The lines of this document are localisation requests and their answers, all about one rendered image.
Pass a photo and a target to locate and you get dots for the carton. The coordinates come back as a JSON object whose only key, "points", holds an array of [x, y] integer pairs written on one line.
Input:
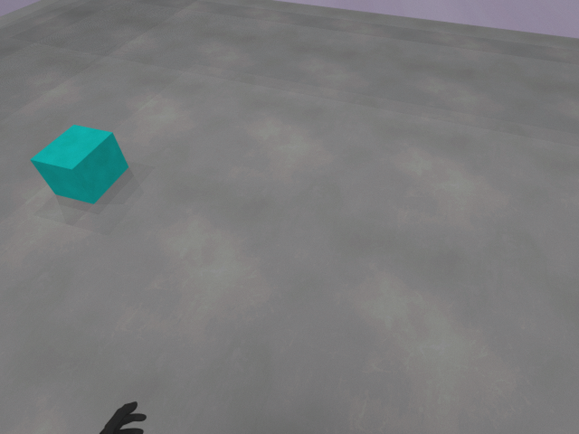
{"points": [[82, 163]]}

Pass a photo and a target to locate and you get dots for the left robot hand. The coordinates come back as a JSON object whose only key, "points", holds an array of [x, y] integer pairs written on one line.
{"points": [[122, 417]]}

